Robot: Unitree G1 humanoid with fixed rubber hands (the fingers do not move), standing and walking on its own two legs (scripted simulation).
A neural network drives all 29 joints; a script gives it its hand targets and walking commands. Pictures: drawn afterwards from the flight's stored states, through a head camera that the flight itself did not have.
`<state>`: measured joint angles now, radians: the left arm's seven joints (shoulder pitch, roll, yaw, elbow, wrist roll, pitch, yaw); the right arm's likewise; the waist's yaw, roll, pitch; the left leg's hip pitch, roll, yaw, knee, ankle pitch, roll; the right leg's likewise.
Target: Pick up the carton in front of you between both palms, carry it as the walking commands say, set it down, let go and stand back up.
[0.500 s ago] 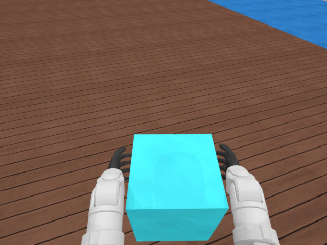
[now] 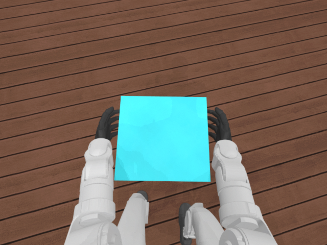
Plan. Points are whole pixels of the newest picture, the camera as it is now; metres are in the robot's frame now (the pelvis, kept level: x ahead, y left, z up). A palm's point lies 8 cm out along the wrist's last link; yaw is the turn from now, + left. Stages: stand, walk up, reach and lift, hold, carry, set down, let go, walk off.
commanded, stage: set down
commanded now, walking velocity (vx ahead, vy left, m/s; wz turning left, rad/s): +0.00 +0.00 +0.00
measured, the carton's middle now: (163, 145) +0.35 +0.04 -0.15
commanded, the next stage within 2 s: none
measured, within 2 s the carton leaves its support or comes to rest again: rests again in 1.98 s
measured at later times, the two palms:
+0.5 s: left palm (106, 137) +0.38 +0.23 -0.22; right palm (197, 133) +0.41 -0.07 -0.21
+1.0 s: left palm (112, 142) +0.40 +0.24 -0.38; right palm (185, 137) +0.44 -0.05 -0.38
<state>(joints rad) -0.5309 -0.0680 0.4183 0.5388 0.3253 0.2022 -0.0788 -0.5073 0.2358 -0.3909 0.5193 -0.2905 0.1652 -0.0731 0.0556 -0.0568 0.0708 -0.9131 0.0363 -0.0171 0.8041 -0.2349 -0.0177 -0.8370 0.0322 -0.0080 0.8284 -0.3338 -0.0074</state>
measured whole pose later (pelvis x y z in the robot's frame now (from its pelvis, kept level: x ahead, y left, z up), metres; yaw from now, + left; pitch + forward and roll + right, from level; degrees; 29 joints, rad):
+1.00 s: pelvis -0.06 +0.01 -0.26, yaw -2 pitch +46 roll -3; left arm -1.01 0.12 0.43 0.73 0.14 0.23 0.01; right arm -1.05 0.04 -0.36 0.74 -0.13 0.19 -0.16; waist 0.10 -0.08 -0.07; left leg -2.18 0.00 -0.05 1.80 -0.43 -0.02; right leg -2.09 0.12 0.02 1.87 -0.59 0.03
